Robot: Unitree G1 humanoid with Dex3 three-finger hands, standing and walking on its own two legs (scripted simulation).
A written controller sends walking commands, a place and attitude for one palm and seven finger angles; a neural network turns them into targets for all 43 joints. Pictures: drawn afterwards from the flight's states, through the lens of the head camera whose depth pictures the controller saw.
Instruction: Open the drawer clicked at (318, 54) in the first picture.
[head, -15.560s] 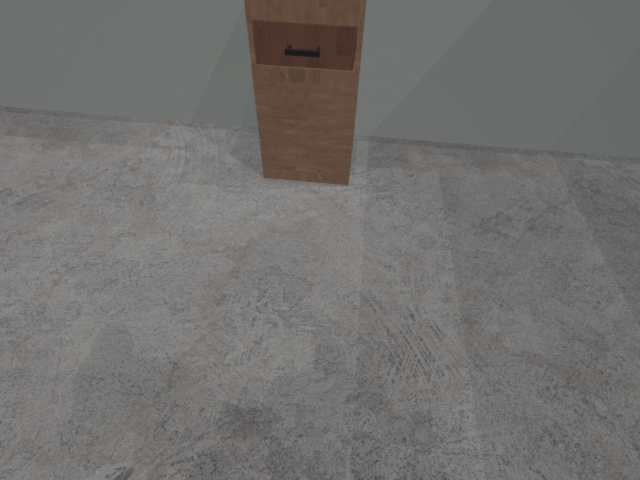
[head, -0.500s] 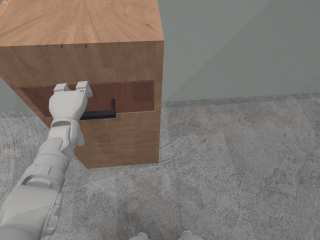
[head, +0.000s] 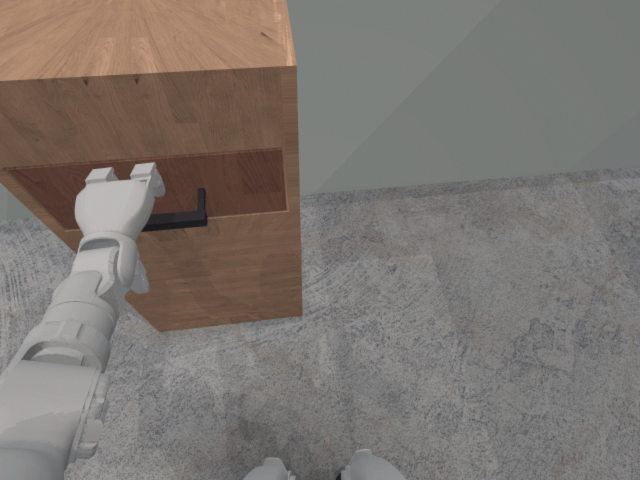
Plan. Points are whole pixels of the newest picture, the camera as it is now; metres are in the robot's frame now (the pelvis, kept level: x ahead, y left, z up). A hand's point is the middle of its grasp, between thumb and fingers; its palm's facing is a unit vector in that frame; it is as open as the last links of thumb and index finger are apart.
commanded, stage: re-aim the fingers above the handle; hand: left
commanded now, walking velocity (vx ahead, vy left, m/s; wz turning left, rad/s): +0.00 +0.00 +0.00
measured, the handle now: (164, 210) +0.52 +0.24 -0.06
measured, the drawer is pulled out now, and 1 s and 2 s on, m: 0.00 0.00 0.00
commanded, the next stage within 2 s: lower the fingers behind the handle in 1.24 s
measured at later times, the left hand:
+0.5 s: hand (139, 223) +0.46 +0.24 -0.01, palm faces -0.03 -0.06 -1.00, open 13.8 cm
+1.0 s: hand (128, 220) +0.46 +0.26 +0.00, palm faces -0.01 -0.02 -1.00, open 13.8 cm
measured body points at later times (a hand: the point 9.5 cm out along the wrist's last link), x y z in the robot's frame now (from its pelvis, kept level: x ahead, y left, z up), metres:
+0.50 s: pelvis +0.02 +0.00 +0.00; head +0.12 +0.01 +0.44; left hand +0.45 +0.25 +0.05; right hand +0.05 -0.28 -0.13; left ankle -0.02 +0.08 -0.68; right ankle +0.01 -0.10 -0.68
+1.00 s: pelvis +0.01 +0.01 +0.00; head +0.11 +0.01 +0.44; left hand +0.46 +0.26 +0.05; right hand +0.05 -0.27 -0.13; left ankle -0.02 +0.08 -0.68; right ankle +0.01 -0.10 -0.68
